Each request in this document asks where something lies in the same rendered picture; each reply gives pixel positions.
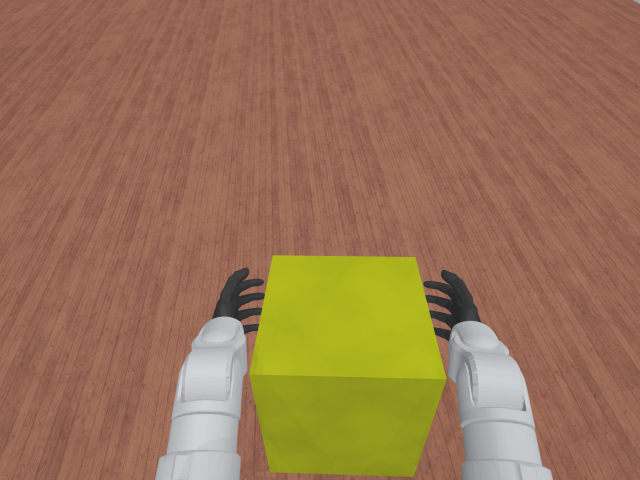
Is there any robot right forearm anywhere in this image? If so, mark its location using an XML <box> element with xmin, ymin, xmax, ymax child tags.
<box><xmin>448</xmin><ymin>321</ymin><xmax>553</xmax><ymax>480</ymax></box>

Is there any left robot hand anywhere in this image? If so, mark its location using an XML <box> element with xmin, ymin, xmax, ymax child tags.
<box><xmin>212</xmin><ymin>267</ymin><xmax>265</xmax><ymax>334</ymax></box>

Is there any carton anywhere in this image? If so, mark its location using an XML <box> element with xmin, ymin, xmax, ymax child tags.
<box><xmin>249</xmin><ymin>255</ymin><xmax>447</xmax><ymax>477</ymax></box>

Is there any robot left forearm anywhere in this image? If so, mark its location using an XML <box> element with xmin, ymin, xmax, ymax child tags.
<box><xmin>155</xmin><ymin>317</ymin><xmax>247</xmax><ymax>480</ymax></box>

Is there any right robot hand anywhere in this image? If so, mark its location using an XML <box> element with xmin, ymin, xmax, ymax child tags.
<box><xmin>423</xmin><ymin>270</ymin><xmax>481</xmax><ymax>342</ymax></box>

